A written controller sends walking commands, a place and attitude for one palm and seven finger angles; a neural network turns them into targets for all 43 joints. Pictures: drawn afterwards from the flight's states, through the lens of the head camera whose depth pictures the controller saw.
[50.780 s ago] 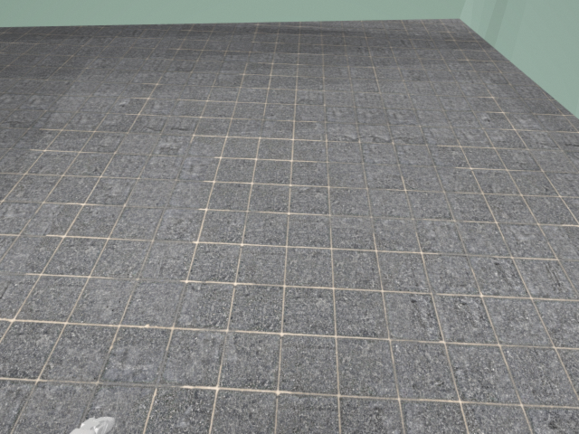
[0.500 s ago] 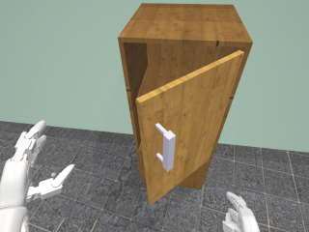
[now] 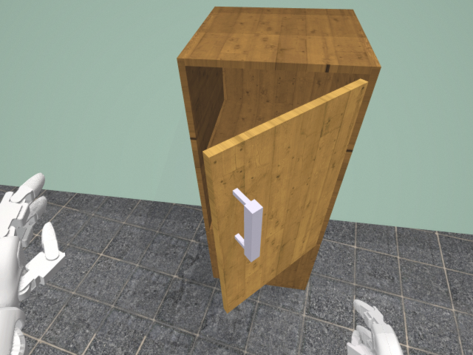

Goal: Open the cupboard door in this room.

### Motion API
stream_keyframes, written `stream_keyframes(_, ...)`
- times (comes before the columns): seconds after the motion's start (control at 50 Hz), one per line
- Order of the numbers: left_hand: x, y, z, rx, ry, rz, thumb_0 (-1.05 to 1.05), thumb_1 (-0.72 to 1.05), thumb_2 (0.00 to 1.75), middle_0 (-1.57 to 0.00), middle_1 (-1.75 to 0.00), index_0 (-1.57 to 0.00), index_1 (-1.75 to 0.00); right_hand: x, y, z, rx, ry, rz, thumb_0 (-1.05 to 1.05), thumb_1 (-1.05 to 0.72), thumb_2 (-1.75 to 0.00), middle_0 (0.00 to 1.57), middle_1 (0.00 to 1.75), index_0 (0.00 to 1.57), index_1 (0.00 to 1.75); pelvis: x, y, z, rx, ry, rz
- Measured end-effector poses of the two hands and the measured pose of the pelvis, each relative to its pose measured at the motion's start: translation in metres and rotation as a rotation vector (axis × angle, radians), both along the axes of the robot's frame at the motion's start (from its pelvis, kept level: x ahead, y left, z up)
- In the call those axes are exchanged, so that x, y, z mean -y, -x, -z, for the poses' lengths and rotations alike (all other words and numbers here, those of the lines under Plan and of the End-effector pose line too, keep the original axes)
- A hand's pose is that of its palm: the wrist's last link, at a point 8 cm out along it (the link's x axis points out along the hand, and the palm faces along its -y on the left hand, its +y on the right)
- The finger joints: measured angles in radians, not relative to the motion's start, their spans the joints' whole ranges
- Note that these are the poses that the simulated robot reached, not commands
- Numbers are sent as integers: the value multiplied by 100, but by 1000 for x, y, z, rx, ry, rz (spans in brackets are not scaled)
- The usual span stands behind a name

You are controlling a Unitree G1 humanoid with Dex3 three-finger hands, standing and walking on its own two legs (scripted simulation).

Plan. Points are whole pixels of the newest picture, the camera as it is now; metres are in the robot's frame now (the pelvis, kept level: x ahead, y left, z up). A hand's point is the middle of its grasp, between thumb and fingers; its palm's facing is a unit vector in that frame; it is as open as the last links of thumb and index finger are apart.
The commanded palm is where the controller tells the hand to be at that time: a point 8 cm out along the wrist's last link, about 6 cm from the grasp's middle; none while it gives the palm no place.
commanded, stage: draw the hand back to the body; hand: left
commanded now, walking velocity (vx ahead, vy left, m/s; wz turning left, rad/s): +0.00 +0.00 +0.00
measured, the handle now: (245, 225) +0.34 +0.03 +0.04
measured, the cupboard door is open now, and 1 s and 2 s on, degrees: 45 45 45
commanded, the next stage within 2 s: step back with the hand held close in 0.04 s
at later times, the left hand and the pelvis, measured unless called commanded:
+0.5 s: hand (58, 270) +0.17 +0.25 +0.14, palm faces +0.33 -0.80 -0.50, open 7.4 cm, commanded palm +0.12 +0.30 +0.17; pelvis -0.03 +0.00 +0.00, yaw -1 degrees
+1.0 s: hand out of the picture +0.09 +0.29 +0.15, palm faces +0.44 -0.75 -0.49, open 7.4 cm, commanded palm +0.03 +0.33 +0.17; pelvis -0.10 +0.02 -0.02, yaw +2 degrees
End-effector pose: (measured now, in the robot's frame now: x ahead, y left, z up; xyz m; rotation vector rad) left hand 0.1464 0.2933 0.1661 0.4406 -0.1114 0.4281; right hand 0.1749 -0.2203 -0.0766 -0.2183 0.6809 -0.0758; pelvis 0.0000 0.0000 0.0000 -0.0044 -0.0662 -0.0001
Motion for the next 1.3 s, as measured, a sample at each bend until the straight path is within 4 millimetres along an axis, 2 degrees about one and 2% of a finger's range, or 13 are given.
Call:
stream_keyframes(0.18,4,4,-3,7,-6,-10,2,89,90,-21,-30,-21,-30,5,2,2,0,-12,5,2,-90,-90,20,30,20,30,6,3,0,7,0,-1)
stream_keyframes(0.3,1,1,-13,24,-80,10,2,89,90,-21,-30,-21,-30,12,6,2,-20,-5,28,2,-90,-90,20,30,20,30,7,8,0,-27,11,-4)
stream_keyframes(0.44,6,6,-2,-60,-94,71,2,89,90,-21,-30,-21,-30,23,24,1,-53,18,101,2,-90,-90,20,30,20,30,1,20,1,-55,9,13)
stream_keyframes(0.54,1,16,-2,-52,-111,89,2,89,90,-22,-30,-21,-30,25,44,-1,-69,39,127,2,-90,-90,20,30,20,30,-3,34,3,-58,13,16)
stream_keyframes(0.82,-26,63,-4,49,-146,73,2,89,90,-22,-30,-21,-30,-2,100,2,-65,69,105,2,-90,-90,20,30,20,30,-23,78,10,-58,38,0)
stream_keyframes(0.92,-34,83,-7,74,-184,36,2,89,90,-22,-30,-21,-30,-14,110,10,-65,53,58,2,-90,-90,20,30,20,30,-23,92,15,-68,27,-31)
stream_keyframes(1.04,-32,106,-5,89,-145,28,2,89,90,-21,-30,-21,-30,-22,119,13,-78,42,23,2,-90,-90,20,30,21,30,-25,107,15,-66,42,-31)
stream_keyframes(1.16,-46,111,0,142,-116,63,2,89,90,-22,-30,-21,-30,-25,130,7,-78,98,56,2,-90,-90,20,30,21,30,-40,120,18,-62,47,-36)
stream_keyframes(1.24,-59,116,-8,143,-142,74,2,89,90,-22,-30,-21,-30,-34,139,-7,-33,100,52,2,-90,-90,20,30,20,30,-44,136,11,-74,58,-20)
stream_keyframes(1.3,-59,126,-15,158,-137,88,2,89,90,-21,-30,-21,-30,-41,150,-16,-13,87,45,2,-90,-90,20,30,20,30,-46,147,5,-97,70,5)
